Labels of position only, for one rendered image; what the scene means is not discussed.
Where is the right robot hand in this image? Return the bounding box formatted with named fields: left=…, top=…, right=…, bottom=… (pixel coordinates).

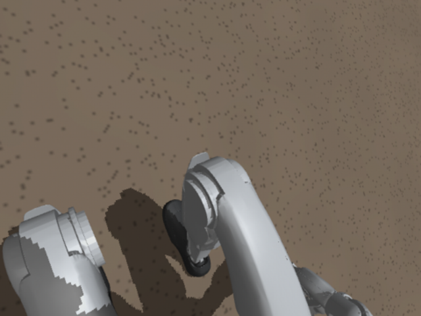
left=291, top=262, right=337, bottom=316

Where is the left robot foot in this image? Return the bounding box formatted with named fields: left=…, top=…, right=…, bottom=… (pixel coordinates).
left=99, top=266, right=116, bottom=311

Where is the right robot arm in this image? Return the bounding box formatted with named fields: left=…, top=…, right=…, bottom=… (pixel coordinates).
left=325, top=292, right=373, bottom=316

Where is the right robot foot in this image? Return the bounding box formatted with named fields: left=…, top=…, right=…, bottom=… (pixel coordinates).
left=162, top=199, right=211, bottom=277

